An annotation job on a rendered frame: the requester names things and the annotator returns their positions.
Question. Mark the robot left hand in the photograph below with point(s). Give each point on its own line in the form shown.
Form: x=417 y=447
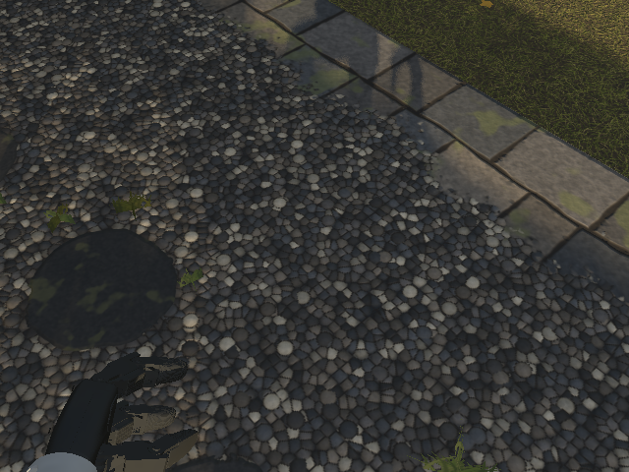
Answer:
x=92 y=423

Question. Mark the robot left forearm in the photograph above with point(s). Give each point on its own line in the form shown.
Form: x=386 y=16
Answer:
x=62 y=462

